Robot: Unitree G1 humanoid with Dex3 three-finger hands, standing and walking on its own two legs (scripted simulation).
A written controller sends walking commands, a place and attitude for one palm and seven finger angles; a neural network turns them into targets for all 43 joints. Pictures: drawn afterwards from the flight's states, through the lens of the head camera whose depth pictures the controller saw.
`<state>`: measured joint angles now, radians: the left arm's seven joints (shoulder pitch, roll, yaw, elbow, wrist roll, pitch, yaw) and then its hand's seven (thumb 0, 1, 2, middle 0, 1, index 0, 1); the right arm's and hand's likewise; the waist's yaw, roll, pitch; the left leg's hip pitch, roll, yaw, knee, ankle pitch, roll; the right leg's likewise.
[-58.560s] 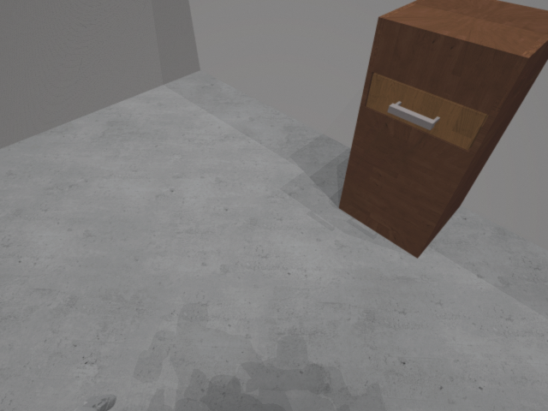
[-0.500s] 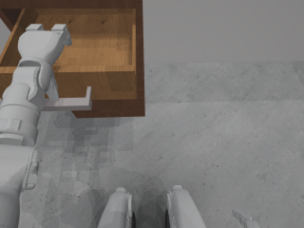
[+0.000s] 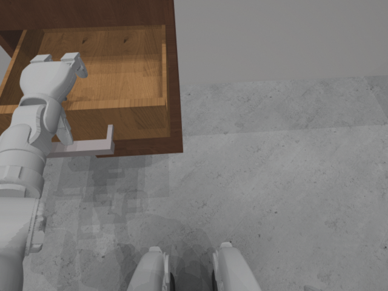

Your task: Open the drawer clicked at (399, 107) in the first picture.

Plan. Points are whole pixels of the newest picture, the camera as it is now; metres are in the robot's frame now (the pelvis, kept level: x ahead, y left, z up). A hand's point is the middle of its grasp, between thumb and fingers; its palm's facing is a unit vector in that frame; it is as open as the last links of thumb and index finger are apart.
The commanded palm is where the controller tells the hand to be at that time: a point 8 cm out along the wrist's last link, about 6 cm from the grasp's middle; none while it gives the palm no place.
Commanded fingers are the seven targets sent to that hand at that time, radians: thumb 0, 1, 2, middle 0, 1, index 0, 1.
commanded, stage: lift the fingers back up to retry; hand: left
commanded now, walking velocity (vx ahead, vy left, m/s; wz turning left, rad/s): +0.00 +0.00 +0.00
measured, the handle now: (76, 139) +0.43 +0.24 +0.01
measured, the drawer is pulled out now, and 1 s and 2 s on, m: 0.24 0.24 0.25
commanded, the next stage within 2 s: re-aim the fingers above the handle in 0.28 s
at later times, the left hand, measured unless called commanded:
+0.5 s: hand (63, 98) +0.50 +0.25 +0.06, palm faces -0.04 -0.03 -1.00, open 14.5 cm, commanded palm +0.47 +0.27 +0.04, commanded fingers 0.00 -0.50 0.30 -0.30 -1.20 -0.30 -1.20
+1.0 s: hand (62, 98) +0.50 +0.26 +0.06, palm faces -0.04 -0.04 -1.00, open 14.5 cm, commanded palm +0.46 +0.27 +0.04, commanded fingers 0.00 -0.50 0.30 -0.30 -1.20 -0.30 -1.20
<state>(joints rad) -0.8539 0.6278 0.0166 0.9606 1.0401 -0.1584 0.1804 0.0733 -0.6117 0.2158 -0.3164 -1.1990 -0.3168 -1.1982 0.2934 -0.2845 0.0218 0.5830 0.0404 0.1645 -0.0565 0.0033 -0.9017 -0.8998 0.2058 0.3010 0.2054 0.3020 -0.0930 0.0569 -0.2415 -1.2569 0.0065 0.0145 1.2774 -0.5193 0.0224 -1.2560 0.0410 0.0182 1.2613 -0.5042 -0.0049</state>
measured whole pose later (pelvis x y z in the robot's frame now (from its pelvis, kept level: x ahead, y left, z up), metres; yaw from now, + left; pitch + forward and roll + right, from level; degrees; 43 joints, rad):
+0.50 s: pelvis +0.01 +0.00 +0.02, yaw -1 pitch +27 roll -1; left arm -0.82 0.59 0.04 1.03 1.08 -0.18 0.28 0.07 -0.61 0.20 -0.32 -1.20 -0.32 -1.20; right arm 0.31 -0.29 0.00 0.60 0.02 0.17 -0.03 0.00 -0.90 -0.90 0.21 0.30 0.21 0.30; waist -0.09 0.05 -0.23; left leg -1.16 0.01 0.02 1.18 -0.50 0.02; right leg -1.16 0.05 0.02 1.15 -0.48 0.00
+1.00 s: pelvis +0.01 +0.01 +0.02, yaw -1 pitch +27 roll -1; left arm -0.81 0.59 0.05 1.02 1.07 -0.16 0.28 0.08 -0.61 0.21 -0.32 -1.20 -0.32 -1.20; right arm 0.32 -0.28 0.00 0.60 0.02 0.17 -0.02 0.00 -0.90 -0.90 0.21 0.30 0.21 0.30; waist -0.09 0.05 -0.23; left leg -1.15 0.02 0.03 1.17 -0.49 0.03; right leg -1.15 0.05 0.03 1.14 -0.46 0.00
